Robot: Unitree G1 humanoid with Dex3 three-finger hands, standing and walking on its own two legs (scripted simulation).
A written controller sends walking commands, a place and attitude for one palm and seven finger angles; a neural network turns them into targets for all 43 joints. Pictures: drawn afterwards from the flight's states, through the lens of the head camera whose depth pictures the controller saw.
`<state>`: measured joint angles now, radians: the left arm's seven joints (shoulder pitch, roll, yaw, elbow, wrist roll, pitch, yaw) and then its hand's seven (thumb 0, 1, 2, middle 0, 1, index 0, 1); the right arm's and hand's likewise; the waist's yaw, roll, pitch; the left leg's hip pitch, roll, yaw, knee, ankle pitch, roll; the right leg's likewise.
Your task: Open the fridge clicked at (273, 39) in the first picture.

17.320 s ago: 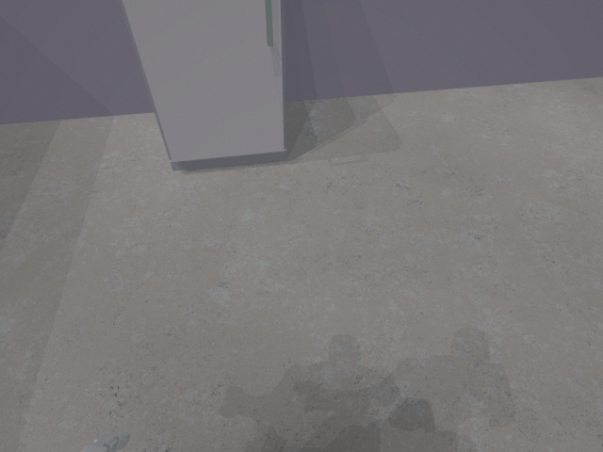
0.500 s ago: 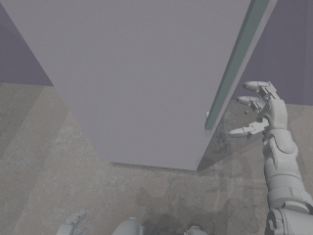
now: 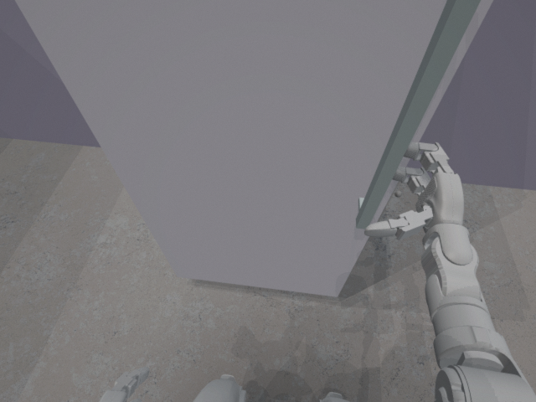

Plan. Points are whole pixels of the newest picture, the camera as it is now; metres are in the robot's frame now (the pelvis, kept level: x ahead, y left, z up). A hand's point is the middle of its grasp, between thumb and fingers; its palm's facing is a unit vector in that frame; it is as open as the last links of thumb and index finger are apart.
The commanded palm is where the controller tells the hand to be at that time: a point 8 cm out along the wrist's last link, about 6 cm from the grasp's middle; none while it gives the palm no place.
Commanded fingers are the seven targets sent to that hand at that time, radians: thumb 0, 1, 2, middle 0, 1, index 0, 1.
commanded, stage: feel for the door with the fingertips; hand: right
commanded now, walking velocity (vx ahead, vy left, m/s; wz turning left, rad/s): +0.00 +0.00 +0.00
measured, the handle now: (397, 131) +0.48 -0.12 +0.15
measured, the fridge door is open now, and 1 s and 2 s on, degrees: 0 0 0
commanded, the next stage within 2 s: slide the fingers in behind the handle in 0.38 s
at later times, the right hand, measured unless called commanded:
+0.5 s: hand (404, 186) +0.44 -0.15 +0.08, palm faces +0.00 +1.00 -0.02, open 13.8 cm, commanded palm +0.41 -0.19 +0.08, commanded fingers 0.00 0.50 -0.30 0.30 1.20 0.30 1.20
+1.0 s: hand (401, 194) +0.42 -0.14 +0.08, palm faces -0.01 +1.00 -0.01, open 13.9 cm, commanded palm +0.40 -0.19 +0.08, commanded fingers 0.00 0.50 -0.30 0.30 1.20 0.30 1.20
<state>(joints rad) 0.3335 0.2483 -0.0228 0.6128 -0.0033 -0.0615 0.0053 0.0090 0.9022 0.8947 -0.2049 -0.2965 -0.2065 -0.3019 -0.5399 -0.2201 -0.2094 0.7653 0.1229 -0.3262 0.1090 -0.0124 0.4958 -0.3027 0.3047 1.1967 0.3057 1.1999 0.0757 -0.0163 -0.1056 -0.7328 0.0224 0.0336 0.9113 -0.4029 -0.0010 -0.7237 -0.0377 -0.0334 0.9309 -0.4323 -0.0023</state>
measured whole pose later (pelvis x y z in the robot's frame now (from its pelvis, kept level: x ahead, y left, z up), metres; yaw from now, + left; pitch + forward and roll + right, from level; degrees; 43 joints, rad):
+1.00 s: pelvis -0.01 +0.00 +0.00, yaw +0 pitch +13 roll +1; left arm 0.34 0.26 -0.02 0.62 0.00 -0.06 0.01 0.01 0.90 0.89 -0.20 -0.30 -0.21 -0.30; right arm -0.61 -0.24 -0.21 0.86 0.12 -0.35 0.12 -0.01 0.50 -0.30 0.31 1.20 0.31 1.20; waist 0.08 -0.01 -0.10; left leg -0.75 0.02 0.04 0.92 -0.39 0.00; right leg -0.75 -0.04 -0.02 0.95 -0.42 0.00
